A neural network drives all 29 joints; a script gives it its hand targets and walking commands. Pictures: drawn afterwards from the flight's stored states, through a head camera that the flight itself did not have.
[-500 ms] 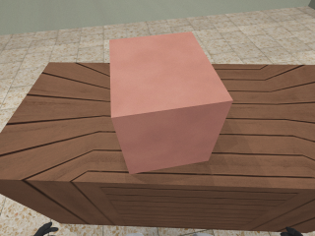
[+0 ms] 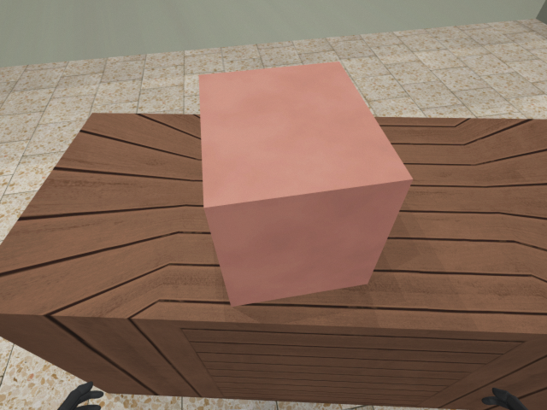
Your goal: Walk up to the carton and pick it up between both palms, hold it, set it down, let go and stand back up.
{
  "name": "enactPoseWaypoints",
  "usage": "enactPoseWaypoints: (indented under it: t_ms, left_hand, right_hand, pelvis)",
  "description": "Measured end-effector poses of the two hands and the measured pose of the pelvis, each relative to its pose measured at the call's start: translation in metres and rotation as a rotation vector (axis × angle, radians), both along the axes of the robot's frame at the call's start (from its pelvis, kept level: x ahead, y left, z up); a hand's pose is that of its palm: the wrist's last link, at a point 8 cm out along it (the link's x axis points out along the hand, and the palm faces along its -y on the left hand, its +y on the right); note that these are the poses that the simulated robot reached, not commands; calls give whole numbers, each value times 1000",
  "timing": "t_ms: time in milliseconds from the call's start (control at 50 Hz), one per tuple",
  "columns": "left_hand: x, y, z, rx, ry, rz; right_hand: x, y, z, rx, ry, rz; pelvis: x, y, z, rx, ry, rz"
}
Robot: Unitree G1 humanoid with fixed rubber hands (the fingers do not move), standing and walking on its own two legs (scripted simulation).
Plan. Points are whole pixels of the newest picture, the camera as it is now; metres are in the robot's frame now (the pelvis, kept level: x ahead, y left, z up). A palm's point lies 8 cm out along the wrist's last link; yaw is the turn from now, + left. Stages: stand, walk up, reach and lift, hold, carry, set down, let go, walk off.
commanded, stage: reach and lift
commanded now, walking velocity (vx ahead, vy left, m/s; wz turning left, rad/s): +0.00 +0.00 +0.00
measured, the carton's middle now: (285, 182) +0.46 +0.00 +0.06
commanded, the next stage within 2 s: none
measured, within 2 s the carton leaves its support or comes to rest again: neither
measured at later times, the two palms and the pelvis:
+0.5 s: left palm (97, 368) +0.19 +0.27 -0.03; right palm (538, 401) +0.14 -0.33 -0.05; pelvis +0.01 -0.03 +0.01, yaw -1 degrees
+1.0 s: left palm (101, 368) +0.19 +0.26 -0.01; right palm (514, 387) +0.15 -0.29 -0.01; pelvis +0.00 -0.01 +0.02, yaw -1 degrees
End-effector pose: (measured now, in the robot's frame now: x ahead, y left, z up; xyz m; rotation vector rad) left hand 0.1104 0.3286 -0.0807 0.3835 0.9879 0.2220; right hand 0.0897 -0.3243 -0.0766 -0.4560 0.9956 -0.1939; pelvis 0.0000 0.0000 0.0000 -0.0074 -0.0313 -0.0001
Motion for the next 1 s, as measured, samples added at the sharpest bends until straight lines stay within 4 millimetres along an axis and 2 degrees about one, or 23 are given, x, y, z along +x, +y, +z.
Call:
enactPoseWaypoints:
  t_ms: [80,140,260,380,520,760,1000]
  left_hand:
    - [3,-1,-5,24,107,54]
    - [20,-10,-4,35,144,52]
    - [64,-41,19,21,4,-19]
    - [82,-53,38,4,-107,-15]
    - [81,-54,53,2,-169,-7]
    - [68,-54,60,-30,-264,-17]
    - [75,-69,73,-69,-412,-20]
  right_hand:
    - [6,-1,-6,32,-38,-3]
    - [19,1,-10,63,-77,16]
    - [33,-6,-4,78,-150,35]
    - [45,-12,15,83,-224,33]
    - [53,-6,27,103,-277,29]
    - [52,27,44,145,-345,55]
    - [64,38,62,206,-407,65]
  pelvis:
    - [-4,-1,-2,-1,-7,-2]
    - [-9,-5,-6,-3,-18,-8]
    - [-8,-18,-4,-5,-32,-23]
    - [1,-30,4,7,-70,-24]
    - [5,-33,11,12,-111,-22]
    - [1,-21,20,-2,-124,-19]
    - [4,-14,24,-10,-107,-18]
